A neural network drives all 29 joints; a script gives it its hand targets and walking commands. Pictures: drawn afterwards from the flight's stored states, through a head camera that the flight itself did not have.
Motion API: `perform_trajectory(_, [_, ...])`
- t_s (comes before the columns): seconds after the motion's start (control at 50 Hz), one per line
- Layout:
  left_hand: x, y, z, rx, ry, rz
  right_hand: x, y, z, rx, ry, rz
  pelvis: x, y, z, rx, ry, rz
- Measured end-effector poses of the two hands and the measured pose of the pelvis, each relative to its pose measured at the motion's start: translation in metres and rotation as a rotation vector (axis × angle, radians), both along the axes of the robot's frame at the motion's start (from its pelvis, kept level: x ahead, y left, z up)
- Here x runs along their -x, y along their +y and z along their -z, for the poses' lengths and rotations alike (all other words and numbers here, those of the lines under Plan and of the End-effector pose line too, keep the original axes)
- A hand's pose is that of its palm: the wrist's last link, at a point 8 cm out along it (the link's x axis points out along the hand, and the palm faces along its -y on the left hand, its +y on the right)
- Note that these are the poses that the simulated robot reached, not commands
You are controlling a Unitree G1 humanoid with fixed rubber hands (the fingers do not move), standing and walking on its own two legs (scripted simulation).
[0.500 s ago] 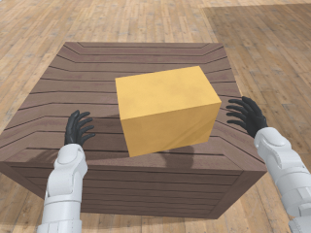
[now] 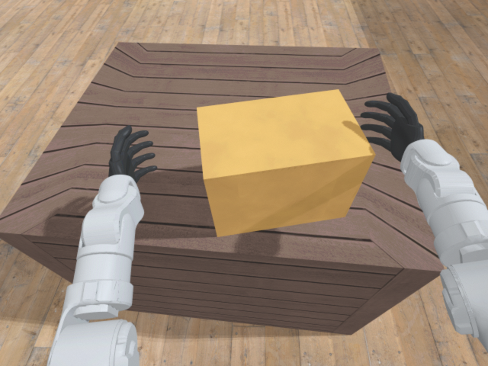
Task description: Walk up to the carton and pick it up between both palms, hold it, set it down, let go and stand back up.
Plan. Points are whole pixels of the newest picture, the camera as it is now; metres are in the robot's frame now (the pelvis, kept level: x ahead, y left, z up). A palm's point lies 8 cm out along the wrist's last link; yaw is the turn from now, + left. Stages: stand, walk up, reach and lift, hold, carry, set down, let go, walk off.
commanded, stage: reach and lift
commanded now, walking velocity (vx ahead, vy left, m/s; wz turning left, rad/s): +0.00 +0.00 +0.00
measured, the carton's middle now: (275, 165) +0.49 +0.03 +0.01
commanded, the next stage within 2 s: none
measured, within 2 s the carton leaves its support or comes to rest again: neither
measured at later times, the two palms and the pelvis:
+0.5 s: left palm (133, 155) +0.41 +0.27 +0.10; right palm (386, 120) +0.52 -0.16 +0.11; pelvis +0.01 +0.01 +0.00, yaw +0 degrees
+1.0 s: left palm (153, 197) +0.39 +0.25 +0.01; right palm (372, 158) +0.51 -0.16 +0.03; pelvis +0.00 +0.01 -0.02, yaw -2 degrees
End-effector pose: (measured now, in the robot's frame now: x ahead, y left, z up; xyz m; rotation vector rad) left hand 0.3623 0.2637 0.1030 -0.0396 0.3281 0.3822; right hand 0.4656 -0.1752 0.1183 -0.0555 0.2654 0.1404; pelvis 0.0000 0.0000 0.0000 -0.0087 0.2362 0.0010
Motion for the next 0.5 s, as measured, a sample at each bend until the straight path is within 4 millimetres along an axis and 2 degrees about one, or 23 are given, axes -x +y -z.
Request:
perform_trajectory(0.32, [-0.037, 0.004, -0.009, -0.006, 0.005, -0.010, -0.042, 0.014, -0.008, -0.008, -0.004, -0.005, -0.007, 0.006, 0.003, 0.006, 0.084, -0.001])
perform_trajectory(0.5, [-0.048, 0.005, 0.004, -0.014, 0.006, -0.007, -0.056, 0.019, 0.005, 0.011, 0.003, -0.006, -0.011, 0.008, 0.005, 0.010, 0.130, -0.007])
